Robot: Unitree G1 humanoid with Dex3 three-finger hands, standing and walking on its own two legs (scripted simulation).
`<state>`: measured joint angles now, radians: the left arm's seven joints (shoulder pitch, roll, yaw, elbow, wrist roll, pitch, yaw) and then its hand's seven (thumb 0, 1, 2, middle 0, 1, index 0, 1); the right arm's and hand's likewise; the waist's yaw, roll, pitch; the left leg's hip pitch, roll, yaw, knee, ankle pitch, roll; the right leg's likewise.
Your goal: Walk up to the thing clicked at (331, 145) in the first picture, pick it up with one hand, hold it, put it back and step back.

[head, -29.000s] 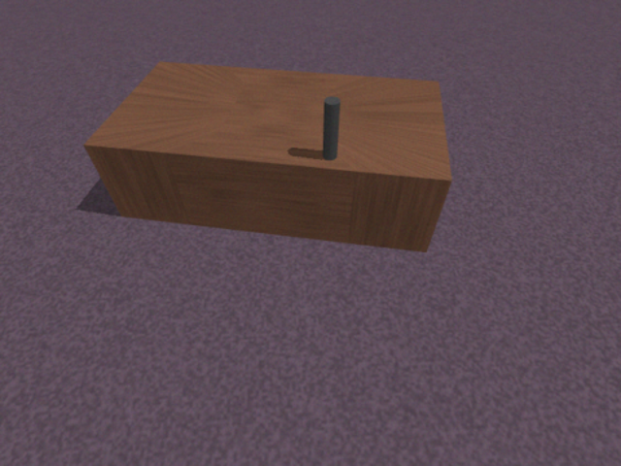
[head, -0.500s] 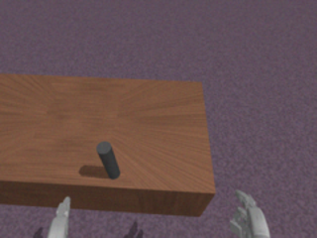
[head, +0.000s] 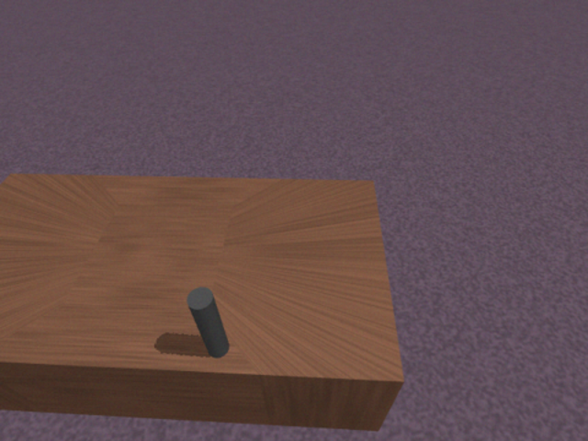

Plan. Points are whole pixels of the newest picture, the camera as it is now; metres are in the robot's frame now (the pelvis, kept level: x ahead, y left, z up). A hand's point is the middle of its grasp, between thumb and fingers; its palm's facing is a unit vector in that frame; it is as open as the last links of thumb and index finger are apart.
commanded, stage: home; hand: left
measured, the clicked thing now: (210, 325) +0.44 +0.20 -0.25
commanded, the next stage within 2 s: stand in 1.32 s
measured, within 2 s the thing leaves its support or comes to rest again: neither
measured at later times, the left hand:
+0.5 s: hand out of the picture +0.05 +0.24 -0.13, palm faces +0.03 -0.93 -0.37, open 17.5 cm
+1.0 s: hand out of the picture +0.04 +0.24 -0.13, palm faces +0.03 -0.93 -0.37, open 17.6 cm
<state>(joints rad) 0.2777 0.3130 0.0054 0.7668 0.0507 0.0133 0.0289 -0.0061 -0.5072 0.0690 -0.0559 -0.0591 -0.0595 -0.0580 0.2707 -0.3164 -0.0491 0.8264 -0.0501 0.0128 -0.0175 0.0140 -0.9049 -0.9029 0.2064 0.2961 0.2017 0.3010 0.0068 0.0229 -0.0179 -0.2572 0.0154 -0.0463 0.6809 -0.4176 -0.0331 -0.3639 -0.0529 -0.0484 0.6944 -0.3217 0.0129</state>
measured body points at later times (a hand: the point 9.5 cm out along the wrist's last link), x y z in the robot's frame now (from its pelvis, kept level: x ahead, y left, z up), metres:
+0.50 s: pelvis +0.00 -0.01 +0.02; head -0.01 -0.02 +0.47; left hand +0.05 +0.29 -0.10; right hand +0.07 -0.29 -0.12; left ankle -0.03 +0.14 -0.72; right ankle +0.03 -0.13 -0.72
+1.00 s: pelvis -0.01 -0.02 +0.02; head -0.01 -0.03 +0.47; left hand +0.04 +0.29 -0.10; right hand +0.06 -0.31 -0.12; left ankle -0.03 +0.14 -0.72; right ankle +0.03 -0.13 -0.72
